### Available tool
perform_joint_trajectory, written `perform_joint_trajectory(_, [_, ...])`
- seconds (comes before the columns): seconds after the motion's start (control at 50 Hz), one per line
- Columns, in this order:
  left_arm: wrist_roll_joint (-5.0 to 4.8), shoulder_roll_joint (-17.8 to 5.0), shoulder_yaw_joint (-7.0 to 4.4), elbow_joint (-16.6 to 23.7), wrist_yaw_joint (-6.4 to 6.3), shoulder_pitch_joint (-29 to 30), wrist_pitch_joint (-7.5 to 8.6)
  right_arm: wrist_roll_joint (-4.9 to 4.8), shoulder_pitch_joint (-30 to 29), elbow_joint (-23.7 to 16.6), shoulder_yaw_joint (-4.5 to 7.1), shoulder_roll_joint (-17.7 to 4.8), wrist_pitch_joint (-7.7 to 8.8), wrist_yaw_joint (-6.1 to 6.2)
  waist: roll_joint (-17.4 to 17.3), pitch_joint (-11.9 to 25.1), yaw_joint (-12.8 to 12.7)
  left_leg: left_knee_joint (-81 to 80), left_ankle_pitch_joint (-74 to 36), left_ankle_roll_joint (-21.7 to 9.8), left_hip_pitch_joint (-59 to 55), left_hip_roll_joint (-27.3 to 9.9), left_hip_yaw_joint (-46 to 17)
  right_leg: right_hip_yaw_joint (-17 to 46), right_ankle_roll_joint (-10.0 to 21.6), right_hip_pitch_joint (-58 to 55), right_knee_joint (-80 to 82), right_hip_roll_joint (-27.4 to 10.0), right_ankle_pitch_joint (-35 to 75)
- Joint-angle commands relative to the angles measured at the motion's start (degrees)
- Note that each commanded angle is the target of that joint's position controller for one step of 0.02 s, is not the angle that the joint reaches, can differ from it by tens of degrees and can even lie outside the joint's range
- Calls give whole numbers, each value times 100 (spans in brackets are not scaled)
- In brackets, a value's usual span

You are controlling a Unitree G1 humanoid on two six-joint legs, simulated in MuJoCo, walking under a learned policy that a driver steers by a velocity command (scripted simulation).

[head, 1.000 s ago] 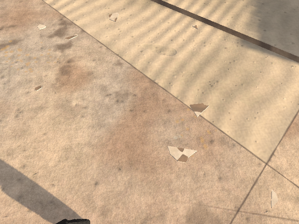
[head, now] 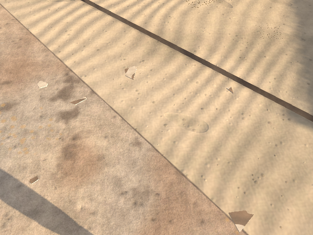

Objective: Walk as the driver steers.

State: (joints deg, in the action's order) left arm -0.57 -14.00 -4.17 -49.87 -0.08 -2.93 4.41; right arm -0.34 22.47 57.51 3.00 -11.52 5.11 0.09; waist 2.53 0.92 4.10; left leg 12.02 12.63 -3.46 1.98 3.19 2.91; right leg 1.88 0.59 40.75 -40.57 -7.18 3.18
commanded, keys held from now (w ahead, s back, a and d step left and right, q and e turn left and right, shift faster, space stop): w+q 0.66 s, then q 0.14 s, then no key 0.20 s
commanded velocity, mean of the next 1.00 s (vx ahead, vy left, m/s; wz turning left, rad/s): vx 0.42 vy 0.00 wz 0.46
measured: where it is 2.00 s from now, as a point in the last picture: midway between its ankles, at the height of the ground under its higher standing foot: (125, 224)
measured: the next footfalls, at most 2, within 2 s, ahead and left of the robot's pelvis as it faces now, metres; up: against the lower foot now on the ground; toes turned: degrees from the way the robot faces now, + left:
right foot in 0.18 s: +0.30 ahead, -0.15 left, +0.00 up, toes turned +4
left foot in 0.72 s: +0.49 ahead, +0.19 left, +0.00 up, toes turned +28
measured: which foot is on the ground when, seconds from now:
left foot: down 0.00-0.18, up 0.20-0.70, down 0.72-1.00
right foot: up 0.00-0.16, down 0.18-0.70, up 0.72-1.00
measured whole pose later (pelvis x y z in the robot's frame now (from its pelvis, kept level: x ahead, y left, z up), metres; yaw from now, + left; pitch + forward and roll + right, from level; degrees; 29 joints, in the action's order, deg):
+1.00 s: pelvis +0.47 +0.10 +0.00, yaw +30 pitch +3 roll +0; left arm 0.4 -17.0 -4.4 -46.5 -1.8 -4.0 2.9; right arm 0.2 11.6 43.5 4.5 -15.0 1.6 0.2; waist 2.3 -3.6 1.1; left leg 22.0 9.0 -5.1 15.5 4.9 -1.3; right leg 2.3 -3.3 38.4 -54.3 -5.6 -13.1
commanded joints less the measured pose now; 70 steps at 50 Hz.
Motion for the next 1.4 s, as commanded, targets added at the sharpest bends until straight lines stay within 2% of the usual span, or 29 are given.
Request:
perform_joint_trajectory(0.02, [-36, -212, 7, 500, 82, 846, 122, -55, 253, -181, 192, -971, 7, 64, -579, -523, 28, -348, -1479, -786, 73, -1460, -929, -149, -54, -11, 721, 248, 258])
perform_joint_trajectory(0.1, [-69, -368, -1, 658, 207, 1056, 254, -96, 346, -126, 265, -1042, -104, 137, -736, -552, -78, 165, -1684, -703, -349, -1717, -1234, -47, 53, -411, 1280, 391, -175])
perform_joint_trajectory(0.14, [-57, -630, -106, 536, 196, 467, 302, -91, 126, -197, 315, -1134, -143, 141, -911, -210, -451, 775, -2730, -570, -309, -1652, -1252, -195, 200, -1443, 1401, 602, -546])
perform_joint_trajectory(0.16, [-32, -882, -236, 290, 155, -403, 316, -72, 6, -265, 283, -1036, -155, 124, -864, 344, -855, 1678, -3219, -412, -6, -1334, -1066, -261, 371, -2703, 1384, 649, -537])
perform_joint_trajectory(0.18, [83, -1282, -347, 100, 95, -1525, 324, 1, -132, -471, 195, -817, -155, 110, -452, 1278, -1275, 3342, -2088, -197, 1124, -925, -815, 604, 722, -4580, 1062, -244, -497])
perform_joint_trajectory(0.2, [144, -1692, -432, 5, 84, -1959, 274, -60, 593, -605, 15, -84, -54, 103, 1174, 2168, -946, 5452, 1234, 195, 3362, -16, -475, 3159, 1530, -6599, 1574, -1734, -1328])
perform_joint_trajectory(0.22, [98, -1176, -285, 47, 79, -1937, 251, -184, 569, -534, 96, -529, 35, 72, 1308, 2381, -1014, 6384, 2046, 173, 3932, -218, -1167, 4065, 1591, -6542, 2118, -1788, -2029])
perform_joint_trajectory(0.24, [53, -787, -177, 119, 46, -1484, 238, -264, 91, -654, 205, -896, 47, 78, 888, 1457, -1002, 6630, 1681, 137, 4341, -497, -1095, 3099, 1316, -5810, 2188, -1607, -2088])
perform_joint_trajectory(0.28, [107, -499, -86, 135, 45, -838, 229, -170, -466, -787, 258, -857, -6, 123, 167, 497, -718, 6211, 838, 87, 3945, -960, -872, 1776, 1044, -4054, 2559, -1203, -1450])
perform_joint_trajectory(0.36, [131, -476, -108, -6, 39, -597, 285, -171, -402, -929, 293, -480, -318, 103, 283, -26, -314, 5554, 390, 47, 3467, -1250, -868, 552, 1038, -2948, 3220, -974, -947])
perform_joint_trajectory(0.5, [121, -871, -234, -116, -109, -864, 229, -83, -1499, -1344, 246, -498, -328, -88, 10, -340, -519, 3648, -1371, 166, 3710, -1152, -571, -818, 858, -3270, 3405, -799, -350])
perform_joint_trajectory(0.62, [-35, -1173, -334, -222, -115, -1356, 32, -94, -2412, -1829, 186, -574, -346, -285, 42, -637, -788, 2661, -695, -42, 3752, -927, -43, -1245, 698, -4306, 2953, -1095, 84])
perform_joint_trajectory(0.66, [-99, -1336, -379, -180, -120, -1251, -41, -88, -2169, -1885, 273, -759, -361, -310, 226, -373, -541, 2566, -85, -250, 3130, -588, 285, -1424, 582, -4505, 2224, -1120, 1880])
perform_joint_trajectory(0.7, [-138, -1326, -354, -92, -135, -1060, -151, -82, -641, -1514, 588, -1295, -355, -249, 84, 430, 295, 1887, -614, -578, 1010, 61, 541, -1727, 234, -4016, -57, -704, 3211])
perform_joint_trajectory(0.72, [71, -1030, -245, 86, -142, -1137, -103, -47, 35, -1397, 783, -1947, -393, -108, -807, 981, 417, 1877, -2016, -948, -695, -901, -972, -1739, -173, -2407, -2009, -371, 773])
perform_joint_trajectory(0.74, [217, -345, -18, 378, -77, -1613, 74, 41, -373, -1602, 780, -2448, -337, -111, -1924, 1738, -333, 1323, -2642, -2175, -2160, -2338, -4081, -840, -533, -271, -3847, 824, -4122])
perform_joint_trajectory(0.76, [-29, -848, -101, 397, -23, -1019, 236, 46, -142, -1730, 630, -1944, -297, -168, -949, 2148, 163, 1008, -3100, -2107, -2198, -2378, -4122, 157, -435, 69, -4242, 668, -4097])
perform_joint_trajectory(0.78, [-166, -895, -116, 527, -25, -667, 276, 34, -374, -1711, 546, -1660, -244, -183, -774, 1490, 94, 1092, -3638, -1865, -1715, -2187, -3165, 97, -318, 400, -4097, 474, -3604])
perform_joint_trajectory(0.82, [49, -921, -158, 362, -145, -719, 200, -76, -1106, -1840, 434, -1212, -250, -126, -342, 693, -314, 982, -3486, -1363, -117, -1687, -2066, 96, -290, -43, -3207, 40, -2804])
perform_joint_trajectory(0.84, [53, -989, -197, 335, -156, -835, 93, 7, -1332, -1933, 382, -1106, -264, -96, -430, 632, -495, 830, -3624, -1313, 475, -1591, -1854, 124, -280, -489, -3062, -35, -2654])
perform_joint_trajectory(0.88, [68, -827, -184, 338, -174, -1011, -66, 95, -1374, -1929, 387, -1189, -233, -68, -476, 666, -655, 707, -4194, -1337, 958, -1508, -1571, 39, -332, -848, -2727, 55, -2396])
perform_joint_trajectory(0.98, [111, -596, -75, 486, -176, -570, -158, 37, -1260, -1782, 339, -1175, -272, 75, -686, 682, -537, 697, -4084, -1072, 874, -1263, -1074, 26, -408, -849, -1160, 157, -1266])
perform_joint_trajectory(1.14, [100, -681, -60, 553, -6, -170, -109, 60, -1234, -1495, 171, -980, -372, 74, -857, 408, -397, 1220, -3090, -806, 669, -1334, -1362, -79, -173, -1725, 817, 452, -1040])
perform_joint_trajectory(1.18, [213, -872, -93, 462, 5, -437, -35, 76, -1036, -1435, 97, -825, -345, 80, -491, 552, -486, 1643, -2095, -339, 908, -885, -1270, 244, 96, -2847, 1677, 154, 1324])
perform_joint_trajectory(1.2, [263, -1165, -128, 517, -28, -418, -34, 216, -593, -1396, 89, -770, -295, 70, 53, 771, -153, 1969, -807, -92, 1314, -443, -1038, 701, 401, -3549, 1319, -431, 2898])
perform_joint_trajectory(1.22, [264, -882, -49, 451, -43, -372, -86, 186, -270, -1283, 66, -639, -307, 103, 752, 991, -46, 2158, 443, 172, 1584, -240, -849, 1061, 1021, -3770, 1231, -803, 2840])
perform_joint_trajectory(1.24, [170, -550, 31, 442, -26, -257, -139, 171, -533, -1304, 62, -758, -358, 112, 849, 979, -152, 2070, 664, 292, 1455, -335, -799, 1242, 1156, -3561, 1380, -838, 2197])
perform_joint_trajectory(1.32, [101, -719, -7, 433, 58, -30, -178, 84, -933, -1247, 131, -959, -654, 124, 64, 495, -334, 1503, -218, 69, 1216, -395, -916, 440, 463, -2961, 1247, -28, 350])
perform_joint_trajectory(1.4, [99, -611, 14, 262, 27, -59, -173, 84, -918, -1126, 114, -829, -625, 120, -43, 452, -391, 1477, -628, 48, 1157, -456, -958, 254, 383, -3149, 1100, 132, 504])
Keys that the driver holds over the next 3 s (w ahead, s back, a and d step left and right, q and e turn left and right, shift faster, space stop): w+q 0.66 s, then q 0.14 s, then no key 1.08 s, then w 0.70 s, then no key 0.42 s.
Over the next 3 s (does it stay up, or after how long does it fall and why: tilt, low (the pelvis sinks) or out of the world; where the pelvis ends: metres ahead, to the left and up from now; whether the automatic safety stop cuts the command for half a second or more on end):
stays up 0.88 0.32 -0.01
